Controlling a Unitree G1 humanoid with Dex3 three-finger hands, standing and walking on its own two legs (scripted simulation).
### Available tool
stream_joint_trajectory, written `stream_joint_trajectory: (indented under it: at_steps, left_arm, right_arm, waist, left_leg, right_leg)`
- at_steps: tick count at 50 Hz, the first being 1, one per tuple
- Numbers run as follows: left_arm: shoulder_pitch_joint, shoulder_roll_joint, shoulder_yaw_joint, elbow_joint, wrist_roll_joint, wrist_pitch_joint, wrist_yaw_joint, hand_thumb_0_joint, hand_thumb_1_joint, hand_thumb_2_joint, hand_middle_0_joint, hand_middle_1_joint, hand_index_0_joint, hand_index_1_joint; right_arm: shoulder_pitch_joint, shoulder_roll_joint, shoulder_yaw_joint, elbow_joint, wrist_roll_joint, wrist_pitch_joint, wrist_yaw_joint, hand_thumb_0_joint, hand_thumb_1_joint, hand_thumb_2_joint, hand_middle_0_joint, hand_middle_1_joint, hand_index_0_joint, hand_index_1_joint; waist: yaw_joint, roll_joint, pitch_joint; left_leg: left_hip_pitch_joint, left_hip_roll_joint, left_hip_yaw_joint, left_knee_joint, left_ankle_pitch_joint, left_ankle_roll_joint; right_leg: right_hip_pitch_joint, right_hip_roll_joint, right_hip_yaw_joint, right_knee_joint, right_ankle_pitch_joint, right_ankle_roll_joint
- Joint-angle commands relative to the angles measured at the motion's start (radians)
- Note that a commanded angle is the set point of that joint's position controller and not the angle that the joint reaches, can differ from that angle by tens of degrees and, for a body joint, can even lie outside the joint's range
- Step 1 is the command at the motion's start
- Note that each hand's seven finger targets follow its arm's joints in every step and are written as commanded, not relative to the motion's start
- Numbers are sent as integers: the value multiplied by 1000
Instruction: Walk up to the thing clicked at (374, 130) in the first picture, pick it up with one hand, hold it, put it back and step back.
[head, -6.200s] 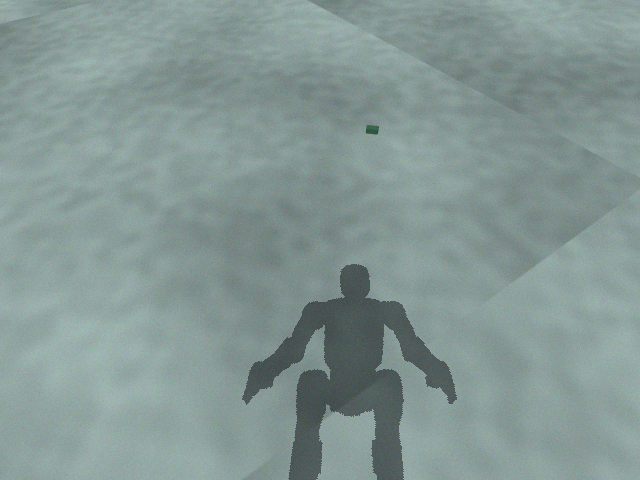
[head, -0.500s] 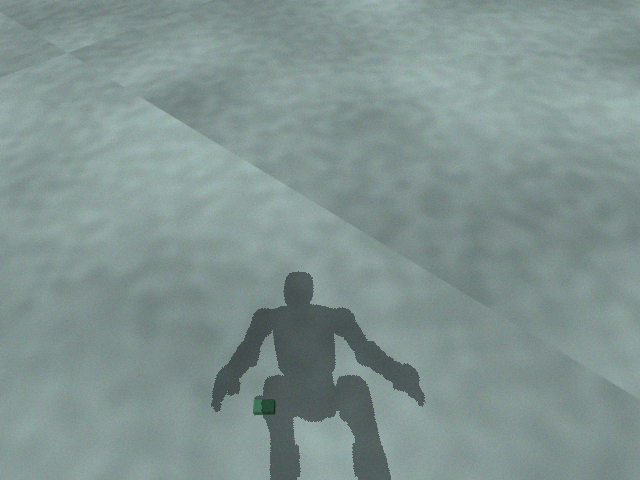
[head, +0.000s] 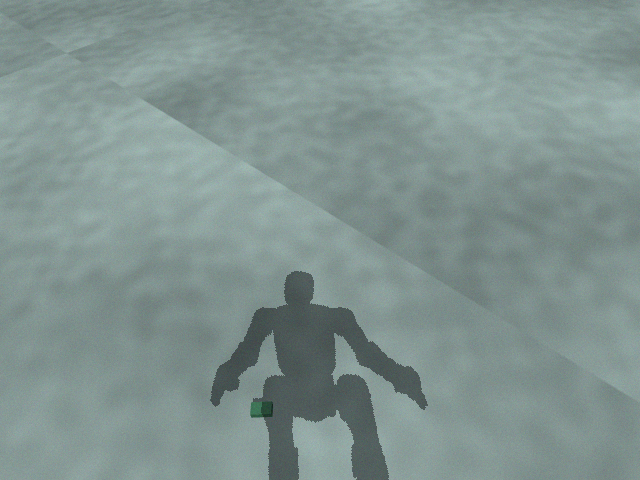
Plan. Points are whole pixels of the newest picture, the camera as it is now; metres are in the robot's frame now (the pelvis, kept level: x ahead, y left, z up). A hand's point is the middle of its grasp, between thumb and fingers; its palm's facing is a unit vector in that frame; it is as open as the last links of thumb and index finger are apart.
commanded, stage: stand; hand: left
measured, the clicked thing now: (261, 409) +0.44 +0.23 -0.77
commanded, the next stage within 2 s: none
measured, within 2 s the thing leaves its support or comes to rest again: neither
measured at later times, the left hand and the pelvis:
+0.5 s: hand out of the picture +0.08 +0.25 -0.16, palm faces -0.03 -0.94 -0.35, open 7.4 cm; pelvis +0.00 -0.01 +0.00, yaw +0 degrees
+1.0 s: hand out of the picture +0.08 +0.25 -0.16, palm faces -0.02 -0.94 -0.35, open 7.4 cm; pelvis +0.01 -0.01 +0.00, yaw +0 degrees
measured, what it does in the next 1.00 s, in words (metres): stands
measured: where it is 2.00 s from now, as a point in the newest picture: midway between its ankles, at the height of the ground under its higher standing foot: outside the picture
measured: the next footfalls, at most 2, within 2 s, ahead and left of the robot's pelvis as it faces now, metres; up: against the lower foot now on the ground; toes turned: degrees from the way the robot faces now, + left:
none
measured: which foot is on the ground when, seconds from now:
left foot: down 0.00-1.00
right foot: down 0.00-1.00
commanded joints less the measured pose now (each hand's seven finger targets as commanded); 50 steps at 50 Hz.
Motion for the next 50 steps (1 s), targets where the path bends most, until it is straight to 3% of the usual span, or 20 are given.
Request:
stream_joint_trajectory:
  at_steps: [1, 11, 17, 25, 39, 50]
  left_arm:
    - [-41, 213, 35, -58, -2, -24, 10, 0, 900, 900, -200, -300, -200, -300]
    - [-44, 220, 36, -60, -3, -25, 13, 0, 900, 900, -200, -300, -200, -300]
    - [-39, 220, 36, -60, -1, -25, 14, 0, 900, 900, -200, -300, -200, -300]
    - [-33, 219, 37, -62, -1, -26, 13, 0, 900, 900, -200, -300, -200, -300]
    - [-26, 217, 38, -57, -3, -21, 10, 0, 900, 900, -200, -300, -200, -300]
    - [-29, 224, 41, -63, -2, -23, 12, 0, 900, 900, -200, -300, -200, -300]
  right_arm:
    - [-55, -207, -37, -57, -1, -19, -9, 0, -900, -900, 200, 300, 200, 300]
    - [-42, -208, -37, -56, -2, -15, -9, 0, -900, -900, 200, 300, 200, 300]
    - [-43, -211, -36, -60, -2, -11, -8, 0, -900, -900, 200, 300, 200, 300]
    - [-38, -210, -34, -66, -3, -17, -10, 0, -900, -900, 200, 300, 200, 300]
    - [-36, -215, -31, -67, -1, -18, -13, 0, -900, -900, 200, 300, 200, 300]
    - [-25, -210, -29, -70, -3, -17, -13, 0, -900, -900, 200, 300, 200, 300]
  waist:
    - [7, 0, -86]
    - [3, -3, -84]
    - [3, -1, -69]
    - [5, 10, -89]
    - [13, 3, -66]
    - [7, -2, -80]
  left_leg:
    - [21, 115, -101, -42, 105, 19]
    - [22, 117, -98, -33, 100, 21]
    - [11, 112, -95, -30, 52, 24]
    - [27, 119, -98, -30, 110, 23]
    - [21, 119, -100, -44, 91, 22]
    - [28, 118, -99, -40, 107, 25]
  right_leg:
    - [7, -109, 99, -54, 97, -24]
    - [13, -113, 105, -62, 108, -29]
    - [5, -111, 108, -75, 64, -27]
    - [22, -112, 104, -56, 135, -30]
    - [17, -107, 101, -60, 90, -32]
    - [25, -114, 104, -57, 122, -33]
